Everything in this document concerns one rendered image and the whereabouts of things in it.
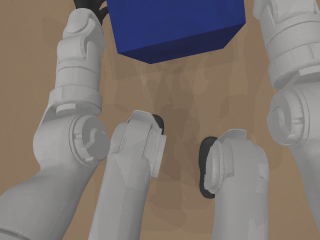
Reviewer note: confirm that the robot left hand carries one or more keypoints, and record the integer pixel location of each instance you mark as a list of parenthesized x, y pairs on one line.
[(93, 5)]

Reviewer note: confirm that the carton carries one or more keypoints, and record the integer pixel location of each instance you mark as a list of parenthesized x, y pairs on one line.
[(154, 31)]

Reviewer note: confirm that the right robot upper arm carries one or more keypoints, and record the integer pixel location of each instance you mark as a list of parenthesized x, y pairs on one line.
[(294, 121)]

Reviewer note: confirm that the robot left forearm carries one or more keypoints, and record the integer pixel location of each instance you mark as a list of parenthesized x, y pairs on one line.
[(78, 69)]

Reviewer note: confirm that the right robot thigh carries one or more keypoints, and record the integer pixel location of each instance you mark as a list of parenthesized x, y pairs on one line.
[(241, 194)]

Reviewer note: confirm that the robot right foot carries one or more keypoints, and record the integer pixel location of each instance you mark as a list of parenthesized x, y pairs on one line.
[(204, 149)]

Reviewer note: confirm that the robot right forearm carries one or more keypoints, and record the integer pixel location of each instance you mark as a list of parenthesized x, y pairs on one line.
[(291, 35)]

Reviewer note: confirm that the left robot upper arm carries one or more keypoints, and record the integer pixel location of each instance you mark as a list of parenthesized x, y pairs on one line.
[(68, 150)]

